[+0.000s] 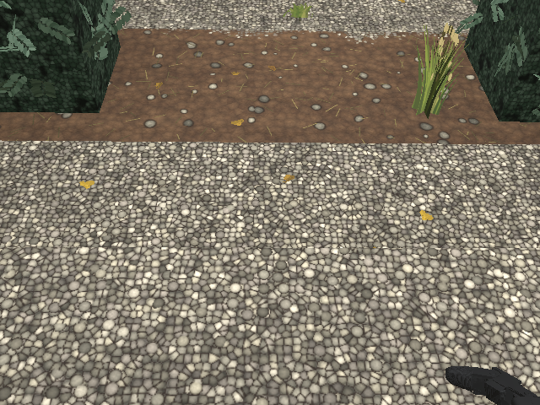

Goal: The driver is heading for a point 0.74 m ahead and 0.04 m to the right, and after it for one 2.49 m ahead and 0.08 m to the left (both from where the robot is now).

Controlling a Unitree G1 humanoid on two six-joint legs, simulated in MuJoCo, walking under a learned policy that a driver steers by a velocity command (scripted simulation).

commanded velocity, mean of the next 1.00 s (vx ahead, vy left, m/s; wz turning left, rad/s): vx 0.50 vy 0.00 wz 0.00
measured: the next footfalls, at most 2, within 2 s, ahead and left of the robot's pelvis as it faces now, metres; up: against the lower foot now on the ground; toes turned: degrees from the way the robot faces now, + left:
right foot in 0.38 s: +0.26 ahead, -0.19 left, +0.00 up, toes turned -14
left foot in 1.06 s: +0.68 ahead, +0.04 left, -0.19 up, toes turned +10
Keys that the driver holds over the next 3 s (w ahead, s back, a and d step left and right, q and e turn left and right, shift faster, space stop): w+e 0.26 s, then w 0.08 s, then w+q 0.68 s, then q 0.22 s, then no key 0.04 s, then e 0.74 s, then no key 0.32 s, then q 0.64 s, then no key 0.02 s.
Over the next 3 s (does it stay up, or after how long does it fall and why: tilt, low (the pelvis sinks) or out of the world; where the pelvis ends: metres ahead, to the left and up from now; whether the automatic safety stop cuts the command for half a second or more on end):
stays up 0.69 -0.05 -0.18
